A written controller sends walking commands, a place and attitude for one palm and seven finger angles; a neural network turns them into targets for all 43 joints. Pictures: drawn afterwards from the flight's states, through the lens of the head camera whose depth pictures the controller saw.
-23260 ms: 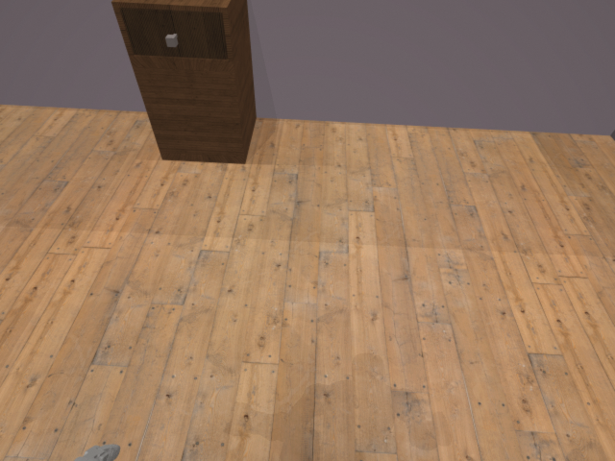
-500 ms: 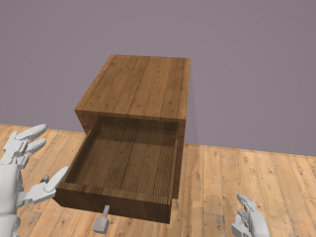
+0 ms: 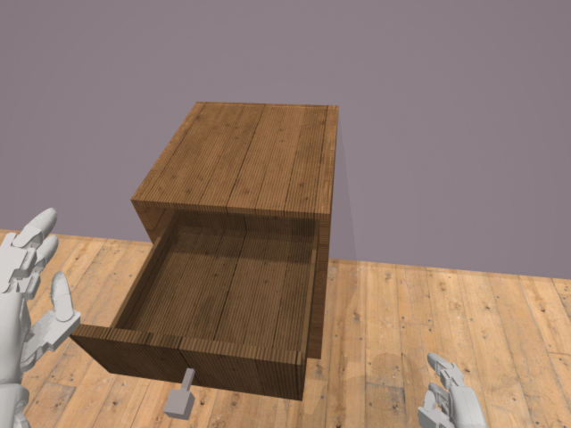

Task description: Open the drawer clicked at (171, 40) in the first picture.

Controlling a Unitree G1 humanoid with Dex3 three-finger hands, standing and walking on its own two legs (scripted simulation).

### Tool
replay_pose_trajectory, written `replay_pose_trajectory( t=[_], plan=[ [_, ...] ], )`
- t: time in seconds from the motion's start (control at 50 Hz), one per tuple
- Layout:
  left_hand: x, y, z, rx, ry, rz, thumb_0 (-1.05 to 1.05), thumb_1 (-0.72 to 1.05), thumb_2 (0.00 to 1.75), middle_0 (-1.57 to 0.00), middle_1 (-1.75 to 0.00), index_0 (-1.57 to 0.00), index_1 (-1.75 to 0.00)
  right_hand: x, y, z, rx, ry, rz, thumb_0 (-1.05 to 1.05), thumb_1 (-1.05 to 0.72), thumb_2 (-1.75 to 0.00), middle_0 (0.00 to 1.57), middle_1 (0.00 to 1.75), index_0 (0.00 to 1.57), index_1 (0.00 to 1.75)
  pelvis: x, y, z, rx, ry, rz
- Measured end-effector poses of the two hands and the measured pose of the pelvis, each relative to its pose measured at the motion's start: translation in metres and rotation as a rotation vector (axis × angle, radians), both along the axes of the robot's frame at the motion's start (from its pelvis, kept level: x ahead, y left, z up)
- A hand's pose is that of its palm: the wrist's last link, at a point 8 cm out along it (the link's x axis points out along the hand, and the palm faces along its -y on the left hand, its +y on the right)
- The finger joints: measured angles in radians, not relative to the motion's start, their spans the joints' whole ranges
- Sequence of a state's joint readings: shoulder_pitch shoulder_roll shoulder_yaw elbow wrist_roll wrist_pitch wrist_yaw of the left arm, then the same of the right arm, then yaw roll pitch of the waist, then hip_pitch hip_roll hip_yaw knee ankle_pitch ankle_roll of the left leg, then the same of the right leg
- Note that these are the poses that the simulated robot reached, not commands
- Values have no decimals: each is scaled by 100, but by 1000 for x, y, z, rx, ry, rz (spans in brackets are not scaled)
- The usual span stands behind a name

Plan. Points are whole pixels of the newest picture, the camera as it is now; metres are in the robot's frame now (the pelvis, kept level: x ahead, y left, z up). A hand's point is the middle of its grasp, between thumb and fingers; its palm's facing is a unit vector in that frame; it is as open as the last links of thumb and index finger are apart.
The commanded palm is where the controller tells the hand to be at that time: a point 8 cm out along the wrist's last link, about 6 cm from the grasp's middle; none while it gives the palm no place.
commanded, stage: step back with the hand held close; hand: left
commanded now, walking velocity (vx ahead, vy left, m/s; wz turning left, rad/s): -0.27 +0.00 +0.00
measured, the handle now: (183, 392) +0.20 +0.21 -0.14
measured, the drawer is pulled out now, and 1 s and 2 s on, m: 0.30 0.30 0.30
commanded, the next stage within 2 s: stop stepping back and stand still in 1.46 s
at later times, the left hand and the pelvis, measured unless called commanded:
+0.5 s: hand (44, 349) +0.15 +0.26 +0.15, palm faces +0.34 -0.78 -0.53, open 7.4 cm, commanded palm +0.08 +0.30 +0.18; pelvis -0.05 +0.02 -0.01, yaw +0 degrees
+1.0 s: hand (19, 415) +0.09 +0.25 +0.15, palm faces +0.36 -0.80 -0.47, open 7.4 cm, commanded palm +0.02 +0.29 +0.18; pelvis -0.11 +0.01 -0.02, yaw +0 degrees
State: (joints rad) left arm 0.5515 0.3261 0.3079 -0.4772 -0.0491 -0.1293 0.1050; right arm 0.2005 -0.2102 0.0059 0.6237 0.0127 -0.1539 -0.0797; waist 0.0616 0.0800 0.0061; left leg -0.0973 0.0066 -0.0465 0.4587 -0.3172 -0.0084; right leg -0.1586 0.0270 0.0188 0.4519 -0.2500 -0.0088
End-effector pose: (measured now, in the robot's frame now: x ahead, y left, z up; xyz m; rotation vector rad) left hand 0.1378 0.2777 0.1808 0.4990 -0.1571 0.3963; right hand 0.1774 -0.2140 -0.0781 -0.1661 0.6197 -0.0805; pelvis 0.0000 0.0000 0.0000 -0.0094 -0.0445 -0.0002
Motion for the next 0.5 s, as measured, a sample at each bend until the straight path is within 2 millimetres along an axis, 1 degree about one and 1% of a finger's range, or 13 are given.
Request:
replay_pose_trajectory(
  t=[0.08,0.18,0.26,0.36,0.42,0.5],
  plan=[
    [5,9,6,54,-19,-3,2,88,90,-21,-31,-21,-30,-6,-5,0,-7,36,-14,1,-91,-90,20,30,20,30,-6,2,1,-6,26,-13],
    [14,8,-6,61,49,-60,2,89,90,-21,-30,-20,-30,-19,-14,1,-28,84,-71,1,-91,-90,20,30,20,30,-13,10,3,2,59,-30],
    [14,7,-12,78,96,-119,2,89,90,-21,-30,-21,-30,-31,-19,2,-48,110,-116,1,-91,-90,20,30,20,30,-19,16,2,7,74,-32],
    [3,15,-6,124,80,-139,2,89,90,-21,-30,-21,-30,-43,-14,5,-66,115,-134,1,-91,-90,20,30,20,30,-29,20,0,11,77,-24],
    [-9,20,-4,132,54,-118,2,89,90,-21,-30,-21,-30,-48,-8,5,-73,102,-121,1,-91,-90,20,30,20,30,-37,21,-3,13,75,-17],
    [-29,20,-7,112,22,-69,2,89,90,-21,-30,-21,-30,-54,0,2,-71,72,-87,1,-91,-90,20,30,20,30,-48,18,-8,19,72,-8]
  ],
)
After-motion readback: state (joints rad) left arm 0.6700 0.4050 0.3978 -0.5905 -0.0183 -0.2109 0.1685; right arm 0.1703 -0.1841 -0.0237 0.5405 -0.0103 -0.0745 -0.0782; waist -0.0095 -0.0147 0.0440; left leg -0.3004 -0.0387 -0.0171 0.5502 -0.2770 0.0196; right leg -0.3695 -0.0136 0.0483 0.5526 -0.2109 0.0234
